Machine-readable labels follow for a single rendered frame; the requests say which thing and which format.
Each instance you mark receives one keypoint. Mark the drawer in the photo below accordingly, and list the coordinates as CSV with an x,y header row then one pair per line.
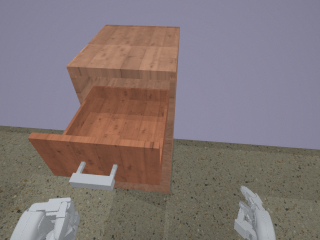
x,y
121,126

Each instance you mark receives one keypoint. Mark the robot right hand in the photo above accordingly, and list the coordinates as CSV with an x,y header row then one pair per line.
x,y
258,224

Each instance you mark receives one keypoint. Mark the handle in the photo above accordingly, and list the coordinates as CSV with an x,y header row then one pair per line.
x,y
92,181

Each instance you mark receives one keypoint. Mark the robot left hand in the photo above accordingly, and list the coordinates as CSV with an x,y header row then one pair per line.
x,y
52,220

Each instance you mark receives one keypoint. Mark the cabinet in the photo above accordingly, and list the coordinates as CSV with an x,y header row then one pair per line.
x,y
132,56

